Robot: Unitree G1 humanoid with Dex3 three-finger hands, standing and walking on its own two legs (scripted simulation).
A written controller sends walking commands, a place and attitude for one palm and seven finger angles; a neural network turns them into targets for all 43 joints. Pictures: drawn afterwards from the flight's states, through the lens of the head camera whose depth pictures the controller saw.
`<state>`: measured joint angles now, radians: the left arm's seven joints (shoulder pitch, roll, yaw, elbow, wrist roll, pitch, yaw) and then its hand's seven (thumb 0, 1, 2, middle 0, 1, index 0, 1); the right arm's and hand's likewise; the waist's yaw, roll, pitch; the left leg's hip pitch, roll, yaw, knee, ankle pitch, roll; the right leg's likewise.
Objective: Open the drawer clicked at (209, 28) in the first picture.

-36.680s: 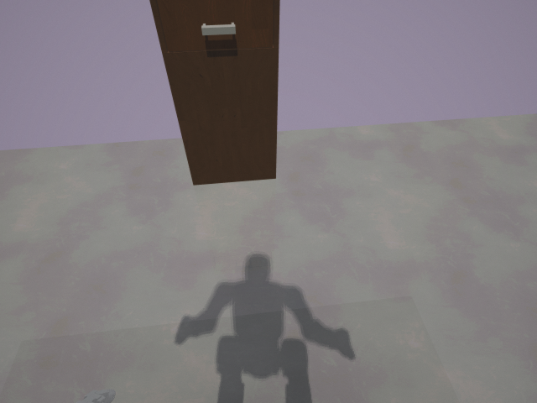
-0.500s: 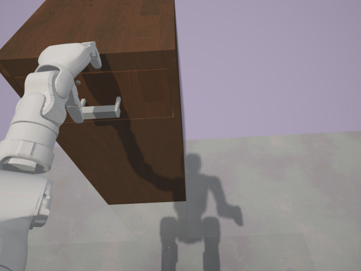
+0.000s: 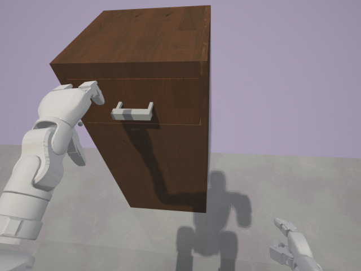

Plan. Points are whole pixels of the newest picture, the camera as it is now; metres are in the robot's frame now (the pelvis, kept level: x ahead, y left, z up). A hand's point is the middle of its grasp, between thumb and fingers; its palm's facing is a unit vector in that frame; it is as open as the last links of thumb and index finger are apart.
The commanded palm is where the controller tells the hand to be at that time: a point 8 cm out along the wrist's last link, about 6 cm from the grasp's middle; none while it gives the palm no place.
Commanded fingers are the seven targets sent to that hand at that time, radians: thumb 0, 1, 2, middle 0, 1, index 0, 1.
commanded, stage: draw the hand back to the body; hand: left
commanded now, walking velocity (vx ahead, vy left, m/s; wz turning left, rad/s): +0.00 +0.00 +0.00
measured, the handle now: (133, 109) +0.55 +0.22 +0.04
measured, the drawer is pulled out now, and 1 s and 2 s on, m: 0.00 0.00 0.00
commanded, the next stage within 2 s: step back with the hand held close in 1.08 s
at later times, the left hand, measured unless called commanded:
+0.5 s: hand (66, 145) +0.25 +0.21 +0.23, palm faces +0.35 -0.89 -0.29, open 12.1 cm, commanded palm +0.20 +0.25 +0.24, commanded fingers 0.00 0.27 0.63 -0.25 -0.70 -0.25 -0.70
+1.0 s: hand (32, 202) +0.16 +0.21 +0.22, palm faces +0.46 -0.81 -0.37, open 7.9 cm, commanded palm +0.11 +0.25 +0.23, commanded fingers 0.00 0.90 0.90 -0.20 -0.30 -0.20 -0.30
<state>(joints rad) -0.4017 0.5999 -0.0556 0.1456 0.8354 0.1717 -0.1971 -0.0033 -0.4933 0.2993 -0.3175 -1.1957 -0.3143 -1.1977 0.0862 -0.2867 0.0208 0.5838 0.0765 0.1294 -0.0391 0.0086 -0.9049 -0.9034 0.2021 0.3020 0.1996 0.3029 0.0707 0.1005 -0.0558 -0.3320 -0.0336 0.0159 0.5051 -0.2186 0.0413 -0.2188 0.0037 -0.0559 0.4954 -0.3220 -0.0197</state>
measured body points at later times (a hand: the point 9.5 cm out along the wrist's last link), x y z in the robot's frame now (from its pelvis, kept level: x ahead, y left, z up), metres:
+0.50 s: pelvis -0.01 -0.01 +0.01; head -0.02 -0.04 +0.46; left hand +0.23 +0.25 +0.24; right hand +0.16 -0.24 -0.09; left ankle +0.03 +0.09 -0.74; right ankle -0.04 -0.10 -0.74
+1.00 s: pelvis -0.02 -0.03 +0.01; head -0.05 -0.06 +0.46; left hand +0.13 +0.25 +0.24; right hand +0.20 -0.23 -0.07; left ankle +0.03 +0.09 -0.74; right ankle -0.04 -0.10 -0.74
